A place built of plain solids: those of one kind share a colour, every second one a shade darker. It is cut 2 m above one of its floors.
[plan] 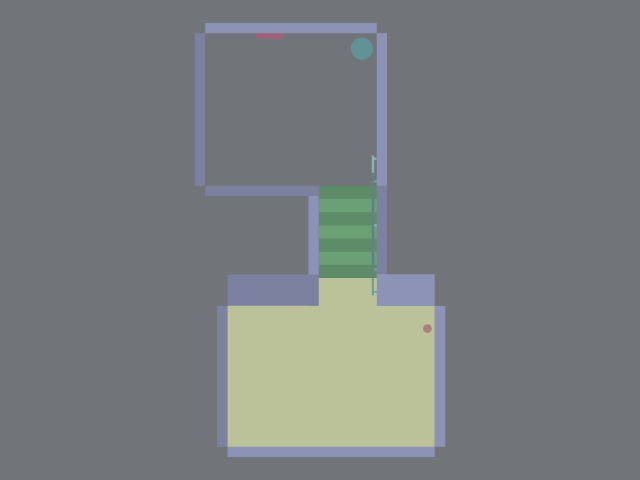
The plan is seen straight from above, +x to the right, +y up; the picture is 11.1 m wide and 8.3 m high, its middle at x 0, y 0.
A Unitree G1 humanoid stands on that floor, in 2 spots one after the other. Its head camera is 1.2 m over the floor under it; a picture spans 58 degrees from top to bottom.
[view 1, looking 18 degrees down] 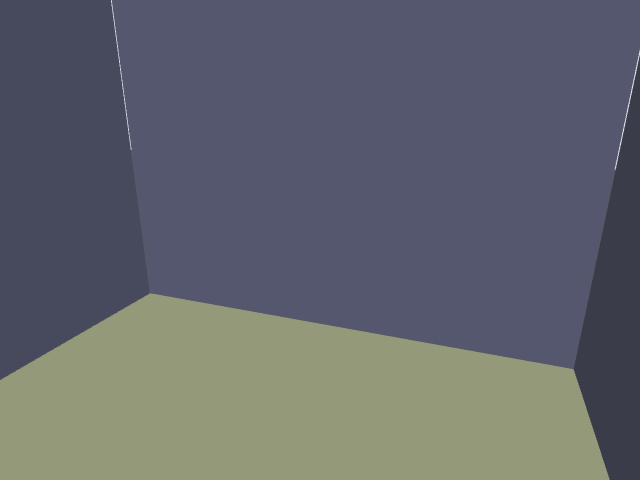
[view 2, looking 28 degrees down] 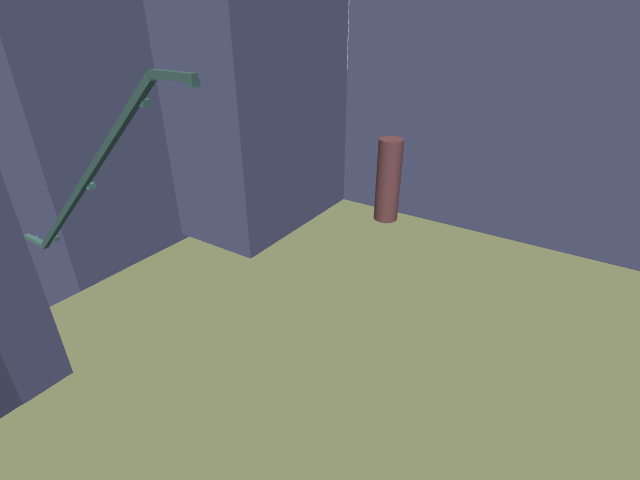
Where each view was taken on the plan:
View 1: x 0.44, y -1.66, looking -160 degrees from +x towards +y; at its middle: wall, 2.28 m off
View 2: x -0.52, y -2.57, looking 33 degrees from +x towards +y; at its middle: floor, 2.56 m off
